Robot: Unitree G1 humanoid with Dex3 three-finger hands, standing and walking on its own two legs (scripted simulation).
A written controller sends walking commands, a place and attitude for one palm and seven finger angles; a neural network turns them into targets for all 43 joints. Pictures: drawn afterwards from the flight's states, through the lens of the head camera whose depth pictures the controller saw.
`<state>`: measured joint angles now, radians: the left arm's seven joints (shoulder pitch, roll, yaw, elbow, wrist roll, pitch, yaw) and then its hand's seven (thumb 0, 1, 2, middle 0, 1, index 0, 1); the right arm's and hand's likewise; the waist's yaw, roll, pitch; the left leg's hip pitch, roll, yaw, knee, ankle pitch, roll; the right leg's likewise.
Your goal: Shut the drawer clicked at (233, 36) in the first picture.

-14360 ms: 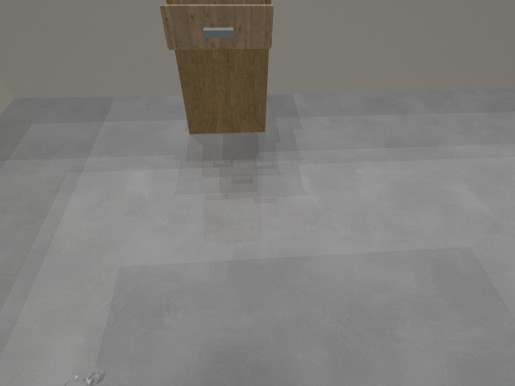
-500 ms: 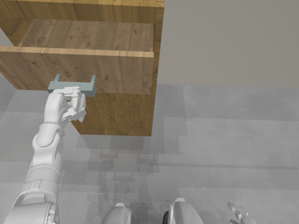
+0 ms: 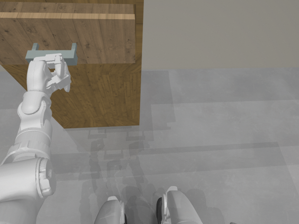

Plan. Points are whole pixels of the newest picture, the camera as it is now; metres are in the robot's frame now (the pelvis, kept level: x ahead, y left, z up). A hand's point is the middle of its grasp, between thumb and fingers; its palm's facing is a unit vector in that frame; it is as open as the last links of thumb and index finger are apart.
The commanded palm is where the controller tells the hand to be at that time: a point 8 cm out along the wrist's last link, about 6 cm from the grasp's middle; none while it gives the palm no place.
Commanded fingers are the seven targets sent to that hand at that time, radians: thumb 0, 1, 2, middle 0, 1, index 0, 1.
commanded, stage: push the drawer shut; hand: left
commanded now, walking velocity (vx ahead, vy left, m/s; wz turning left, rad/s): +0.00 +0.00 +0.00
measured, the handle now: (54, 52) +0.57 +0.23 +0.06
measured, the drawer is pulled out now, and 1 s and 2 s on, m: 0.05 0.00 0.00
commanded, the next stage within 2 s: pull the fist back off the drawer in 0.80 s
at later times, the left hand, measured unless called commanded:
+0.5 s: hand (67, 61) +0.53 +0.19 +0.06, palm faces +0.00 -1.00 -0.04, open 3.2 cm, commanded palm +0.53 +0.22 +0.06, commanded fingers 0.00 0.90 0.90 -1.40 -1.60 -1.40 -1.60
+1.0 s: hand (63, 58) +0.55 +0.20 +0.06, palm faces +0.00 -1.00 -0.06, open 3.2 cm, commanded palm +0.56 +0.22 +0.06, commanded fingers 0.00 0.90 0.90 -1.40 -1.60 -1.40 -1.60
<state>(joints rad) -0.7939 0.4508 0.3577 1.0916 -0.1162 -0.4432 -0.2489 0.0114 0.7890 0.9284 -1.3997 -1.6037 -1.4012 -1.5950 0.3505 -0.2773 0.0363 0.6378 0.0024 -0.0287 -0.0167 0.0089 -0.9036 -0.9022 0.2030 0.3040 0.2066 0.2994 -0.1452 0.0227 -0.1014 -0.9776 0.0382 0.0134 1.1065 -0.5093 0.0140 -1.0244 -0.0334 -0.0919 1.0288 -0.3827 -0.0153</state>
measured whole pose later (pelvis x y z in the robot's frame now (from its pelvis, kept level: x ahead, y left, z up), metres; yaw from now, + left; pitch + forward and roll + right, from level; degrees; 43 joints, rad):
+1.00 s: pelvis -0.01 +0.01 -0.02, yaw +0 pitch +27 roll -5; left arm -1.13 0.64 0.35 1.32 -0.02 -0.39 -0.22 0.00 0.58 0.93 -1.40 -1.60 -1.42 -1.60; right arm 0.39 -0.28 0.08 0.64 -0.04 0.00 -0.01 0.00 -0.90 -0.90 0.20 0.30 0.21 0.30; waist -0.25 0.03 -0.09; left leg -1.16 0.04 -0.03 1.19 -0.50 0.03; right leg -1.16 -0.03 -0.13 1.05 -0.36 -0.01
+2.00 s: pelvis +0.06 +0.02 +0.04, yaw -2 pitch +18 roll -3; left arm -0.31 0.33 0.29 0.55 -0.22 -0.30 -0.21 0.01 0.89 0.90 -1.40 -1.60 -1.40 -1.59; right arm 0.35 -0.25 0.02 0.54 0.04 0.06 0.02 0.01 -0.90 -0.90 0.20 0.30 0.21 0.30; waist -0.07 0.05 -0.15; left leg -0.66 0.04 0.03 0.86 -0.51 0.03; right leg -0.72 -0.01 -0.06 0.79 -0.37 0.02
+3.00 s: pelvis +0.04 +0.00 +0.08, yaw +0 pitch -5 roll -1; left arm 0.55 0.33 0.30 -0.47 -0.06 -0.11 0.11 0.01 0.89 0.90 -1.41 -1.60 -1.41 -1.59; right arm 0.23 -0.23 0.02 0.62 0.01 -0.13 -0.07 0.02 -0.90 -0.90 0.20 0.30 0.21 0.30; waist 0.07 0.09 0.00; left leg -0.05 0.02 0.02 0.45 -0.32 0.01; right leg -0.12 -0.01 -0.07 0.41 -0.22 0.00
